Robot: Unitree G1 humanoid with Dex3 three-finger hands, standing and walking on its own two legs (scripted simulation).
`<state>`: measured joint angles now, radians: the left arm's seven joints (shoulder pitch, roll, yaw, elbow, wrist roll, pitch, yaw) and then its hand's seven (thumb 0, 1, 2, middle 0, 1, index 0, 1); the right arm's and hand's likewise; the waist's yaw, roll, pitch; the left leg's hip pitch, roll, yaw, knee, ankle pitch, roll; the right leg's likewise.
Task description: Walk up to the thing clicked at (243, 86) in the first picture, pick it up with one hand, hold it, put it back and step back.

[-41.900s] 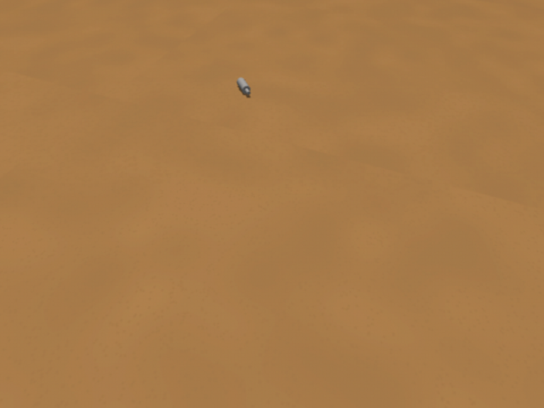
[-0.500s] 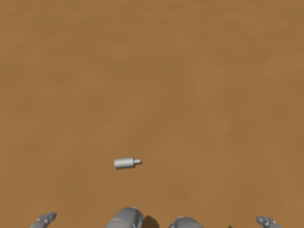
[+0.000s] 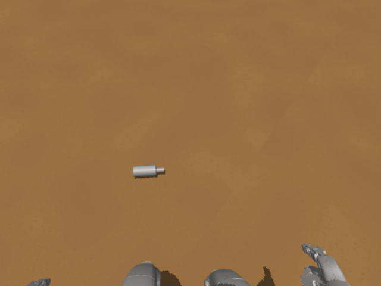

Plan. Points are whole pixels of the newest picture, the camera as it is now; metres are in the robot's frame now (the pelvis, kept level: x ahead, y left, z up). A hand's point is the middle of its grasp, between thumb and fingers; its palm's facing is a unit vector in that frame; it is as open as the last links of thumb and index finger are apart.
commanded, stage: step back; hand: left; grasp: from above
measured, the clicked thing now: (149, 170) +0.70 +0.19 -0.73
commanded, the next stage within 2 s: stand in 1.84 s
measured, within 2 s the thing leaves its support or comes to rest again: neither
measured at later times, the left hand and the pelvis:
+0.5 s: hand out of the picture -0.07 +0.26 -0.14, palm faces +0.08 -0.91 -0.41, open 7.4 cm; pelvis -0.19 -0.02 -0.01, yaw +5 degrees
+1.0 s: hand out of the picture -0.29 +0.24 -0.13, palm faces +0.11 -0.90 -0.43, open 7.4 cm; pelvis -0.31 -0.04 +0.00, yaw +5 degrees
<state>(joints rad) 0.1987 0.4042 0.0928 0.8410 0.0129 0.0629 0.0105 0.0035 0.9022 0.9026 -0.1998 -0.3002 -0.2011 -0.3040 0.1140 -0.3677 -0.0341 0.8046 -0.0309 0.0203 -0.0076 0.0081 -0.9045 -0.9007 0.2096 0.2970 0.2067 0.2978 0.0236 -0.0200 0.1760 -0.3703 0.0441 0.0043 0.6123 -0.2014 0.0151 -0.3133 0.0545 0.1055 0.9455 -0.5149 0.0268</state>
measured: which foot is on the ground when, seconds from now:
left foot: down 0.00-0.08, up 0.10-0.38, down 0.40-0.74, up 0.76-1.00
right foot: up 0.00-0.04, down 0.06-0.42, up 0.44-0.70, down 0.72-1.00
